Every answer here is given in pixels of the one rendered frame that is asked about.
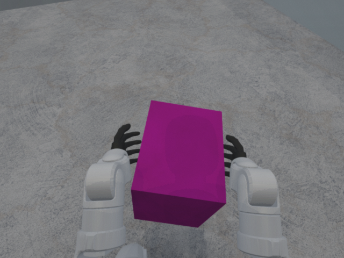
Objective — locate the left robot forearm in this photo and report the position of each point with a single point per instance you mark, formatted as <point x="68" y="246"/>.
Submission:
<point x="103" y="200"/>

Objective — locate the robot right hand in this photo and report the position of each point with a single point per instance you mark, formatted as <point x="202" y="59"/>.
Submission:
<point x="236" y="149"/>

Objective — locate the robot left hand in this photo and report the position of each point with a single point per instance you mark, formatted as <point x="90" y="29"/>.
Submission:
<point x="120" y="138"/>

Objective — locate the carton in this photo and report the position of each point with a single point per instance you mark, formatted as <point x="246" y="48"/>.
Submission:
<point x="180" y="174"/>

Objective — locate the robot left thigh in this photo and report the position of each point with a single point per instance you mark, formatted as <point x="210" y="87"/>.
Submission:
<point x="132" y="251"/>

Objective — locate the right robot forearm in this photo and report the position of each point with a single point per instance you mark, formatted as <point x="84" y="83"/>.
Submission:
<point x="260" y="234"/>

